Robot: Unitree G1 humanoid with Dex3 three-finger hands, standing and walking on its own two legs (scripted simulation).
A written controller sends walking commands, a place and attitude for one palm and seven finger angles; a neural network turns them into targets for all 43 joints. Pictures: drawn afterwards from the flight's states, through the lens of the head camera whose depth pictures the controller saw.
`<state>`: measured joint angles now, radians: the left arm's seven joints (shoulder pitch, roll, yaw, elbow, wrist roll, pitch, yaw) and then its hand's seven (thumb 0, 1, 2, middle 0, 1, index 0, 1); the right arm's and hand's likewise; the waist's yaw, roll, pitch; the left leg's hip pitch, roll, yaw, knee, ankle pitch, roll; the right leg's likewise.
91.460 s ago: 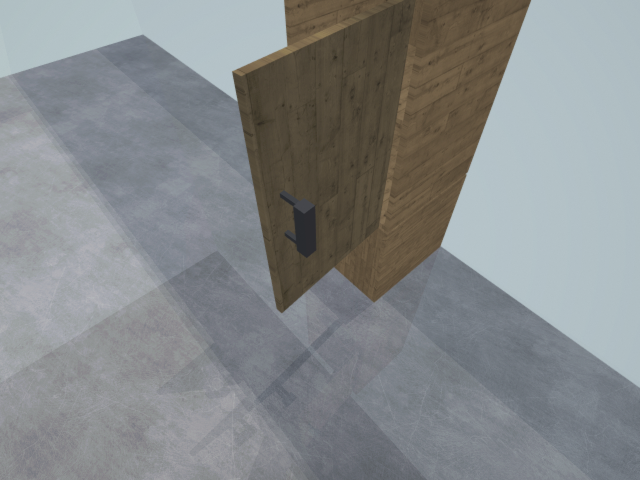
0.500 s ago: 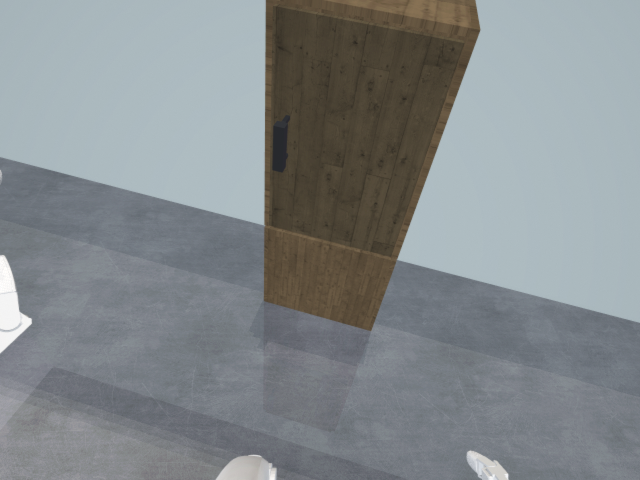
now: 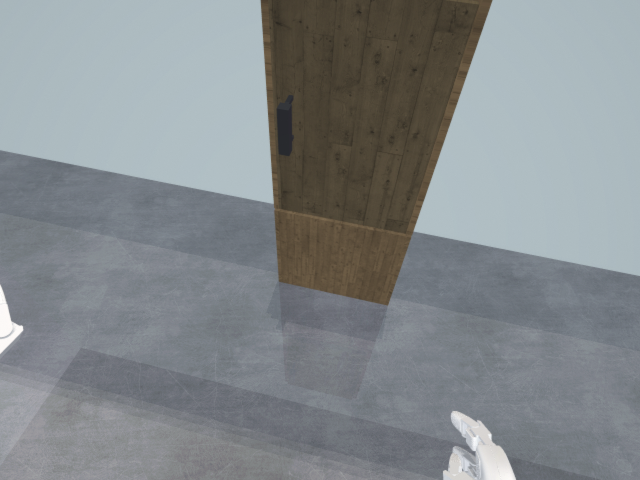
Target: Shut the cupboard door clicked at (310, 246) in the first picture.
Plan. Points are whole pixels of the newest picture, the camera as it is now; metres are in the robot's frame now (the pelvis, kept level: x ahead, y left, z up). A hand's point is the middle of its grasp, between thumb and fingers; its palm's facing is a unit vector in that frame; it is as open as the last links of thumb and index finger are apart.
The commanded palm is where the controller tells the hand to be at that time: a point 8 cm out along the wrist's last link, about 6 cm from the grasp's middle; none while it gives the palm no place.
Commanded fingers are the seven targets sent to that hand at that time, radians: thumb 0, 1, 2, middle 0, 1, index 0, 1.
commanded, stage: stop stepping back and stand still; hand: left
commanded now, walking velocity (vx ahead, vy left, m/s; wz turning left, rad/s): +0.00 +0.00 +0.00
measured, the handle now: (287, 125) +0.84 +0.11 -0.03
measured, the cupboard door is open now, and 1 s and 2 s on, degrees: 0 0 0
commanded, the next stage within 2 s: let the arm hang, fingers relaxed in 0.22 s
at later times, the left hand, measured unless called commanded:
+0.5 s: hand (132, 449) +0.17 +0.24 -0.07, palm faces +0.05 -0.92 -0.39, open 7.4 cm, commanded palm none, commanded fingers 0.00 0.90 0.90 -0.20 -0.30 -0.20 -0.30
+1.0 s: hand out of the picture -0.09 +0.21 -0.16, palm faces +0.06 -0.97 -0.23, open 7.3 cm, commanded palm none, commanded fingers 0.00 0.90 0.90 -0.20 -0.30 -0.20 -0.30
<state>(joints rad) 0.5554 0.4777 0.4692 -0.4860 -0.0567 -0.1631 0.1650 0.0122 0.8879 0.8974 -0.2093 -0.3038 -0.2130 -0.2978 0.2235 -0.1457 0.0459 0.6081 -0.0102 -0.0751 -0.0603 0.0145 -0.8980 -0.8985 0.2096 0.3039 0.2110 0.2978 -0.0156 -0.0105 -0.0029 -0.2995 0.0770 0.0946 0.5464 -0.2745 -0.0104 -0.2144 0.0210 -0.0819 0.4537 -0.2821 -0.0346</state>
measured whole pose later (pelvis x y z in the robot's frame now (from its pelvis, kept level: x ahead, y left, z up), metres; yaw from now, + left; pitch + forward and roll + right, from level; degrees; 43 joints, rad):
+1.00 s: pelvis -0.03 +0.03 +0.01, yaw +1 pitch -1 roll +0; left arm 0.37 0.17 0.02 1.15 0.01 0.02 0.02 0.00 0.92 0.90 -0.20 -0.30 -0.20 -0.29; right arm 0.34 -0.14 0.00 1.11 -0.02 0.03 -0.03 0.01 -0.91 -0.90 0.20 0.30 0.20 0.30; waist 0.00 0.02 0.04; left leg -0.23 0.00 0.06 0.42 -0.18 0.03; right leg -0.18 -0.04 -0.07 0.42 -0.22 0.01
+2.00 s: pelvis -0.01 +0.01 +0.01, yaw +1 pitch -1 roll +0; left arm 0.30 0.12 0.02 1.14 0.01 0.00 0.03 0.00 0.91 0.90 -0.20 -0.30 -0.20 -0.29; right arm 0.29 -0.13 0.00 1.13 -0.02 0.01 -0.04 0.01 -0.91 -0.90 0.20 0.30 0.20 0.30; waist -0.01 0.01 0.04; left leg -0.19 0.02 0.05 0.41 -0.20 0.00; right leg -0.15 -0.02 -0.08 0.41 -0.24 -0.01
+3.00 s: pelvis +0.01 +0.00 +0.01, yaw +1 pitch -2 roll +0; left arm 0.31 0.13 0.02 1.15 0.01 -0.01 0.03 0.00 0.91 0.90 -0.20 -0.30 -0.20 -0.29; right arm 0.28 -0.13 0.01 1.14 -0.01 0.01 -0.04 0.01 -0.91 -0.90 0.20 0.30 0.20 0.30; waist 0.00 0.01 0.04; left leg -0.15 0.03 0.04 0.39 -0.21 -0.01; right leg -0.10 -0.01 -0.09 0.39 -0.26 -0.02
